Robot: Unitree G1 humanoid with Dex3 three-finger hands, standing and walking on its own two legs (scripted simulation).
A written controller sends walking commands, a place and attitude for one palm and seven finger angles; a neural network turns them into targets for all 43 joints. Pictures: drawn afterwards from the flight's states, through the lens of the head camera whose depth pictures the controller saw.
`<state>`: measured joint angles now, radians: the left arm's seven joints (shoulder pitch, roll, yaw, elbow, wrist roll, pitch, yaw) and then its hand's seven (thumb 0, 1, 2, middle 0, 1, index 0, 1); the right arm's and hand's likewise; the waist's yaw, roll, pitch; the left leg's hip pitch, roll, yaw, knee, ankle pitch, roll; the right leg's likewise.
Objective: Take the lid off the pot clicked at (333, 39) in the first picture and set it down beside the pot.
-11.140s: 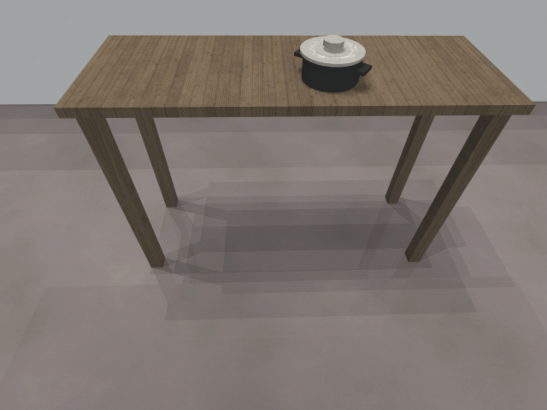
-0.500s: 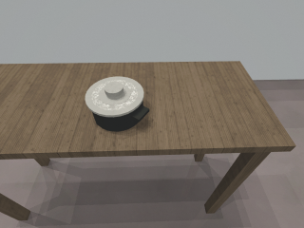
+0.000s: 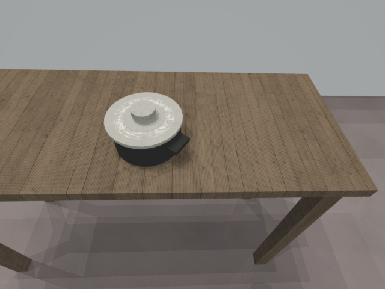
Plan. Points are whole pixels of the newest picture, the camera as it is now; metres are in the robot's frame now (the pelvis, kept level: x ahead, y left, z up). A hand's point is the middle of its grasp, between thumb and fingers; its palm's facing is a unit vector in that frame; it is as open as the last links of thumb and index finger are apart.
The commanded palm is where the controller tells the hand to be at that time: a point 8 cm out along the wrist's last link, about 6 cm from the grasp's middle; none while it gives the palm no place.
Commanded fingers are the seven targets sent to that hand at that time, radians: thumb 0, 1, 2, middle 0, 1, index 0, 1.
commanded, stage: look again from close up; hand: left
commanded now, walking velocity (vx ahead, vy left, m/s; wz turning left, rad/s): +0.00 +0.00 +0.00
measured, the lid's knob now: (143, 110) +0.44 +0.14 +0.13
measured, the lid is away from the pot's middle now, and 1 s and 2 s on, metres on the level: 0.00 0.00 0.00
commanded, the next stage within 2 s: lift the closed hand beside the body in 0.36 s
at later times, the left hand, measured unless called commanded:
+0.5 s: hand out of the picture +0.01 +0.17 -0.18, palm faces +0.05 -0.98 -0.18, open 7.3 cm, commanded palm +0.09 +0.22 -0.06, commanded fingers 0.00 0.90 0.90 -0.33 -0.44 -0.33 -0.44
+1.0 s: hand out of the picture +0.11 +0.20 +0.02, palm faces +0.31 -0.89 -0.33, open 3.3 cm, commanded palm +0.06 +0.23 +0.06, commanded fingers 0.00 0.90 0.90 -1.30 -1.50 -1.30 -1.50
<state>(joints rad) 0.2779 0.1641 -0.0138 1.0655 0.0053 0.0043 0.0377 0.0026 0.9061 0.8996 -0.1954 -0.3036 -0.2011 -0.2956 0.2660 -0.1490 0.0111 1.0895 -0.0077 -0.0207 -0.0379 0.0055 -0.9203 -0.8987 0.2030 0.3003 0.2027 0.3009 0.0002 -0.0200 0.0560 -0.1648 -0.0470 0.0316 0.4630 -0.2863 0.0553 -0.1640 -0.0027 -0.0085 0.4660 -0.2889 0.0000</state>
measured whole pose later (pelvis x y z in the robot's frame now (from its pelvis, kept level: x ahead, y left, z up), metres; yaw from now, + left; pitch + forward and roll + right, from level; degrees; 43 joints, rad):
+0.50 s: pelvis +0.00 +0.00 +0.00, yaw +0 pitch -1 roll +0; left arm 0.31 0.17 -0.02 0.98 -0.03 0.04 0.05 0.01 0.92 0.90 -0.20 -0.31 -0.20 -0.30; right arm 0.29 -0.13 0.02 1.09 0.00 -0.03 -0.03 0.01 -0.92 -0.90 0.20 0.30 0.20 0.30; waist 0.00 -0.03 0.07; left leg -0.15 -0.05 0.03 0.43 -0.26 0.05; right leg -0.16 -0.01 -0.01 0.46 -0.28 -0.01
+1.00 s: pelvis -0.02 -0.03 +0.00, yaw +3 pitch -2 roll -1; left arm 0.63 0.26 0.11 -0.16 -0.05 -0.03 0.09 0.01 0.90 0.90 -1.01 -1.19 -1.01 -1.18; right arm 0.12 -0.25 0.00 0.56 0.00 -0.13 -0.03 0.01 -0.90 -0.90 0.20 0.30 0.20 0.30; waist 0.06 0.04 0.03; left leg -0.20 -0.01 -0.04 0.48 -0.25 0.01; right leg -0.16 0.04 -0.08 0.43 -0.24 -0.05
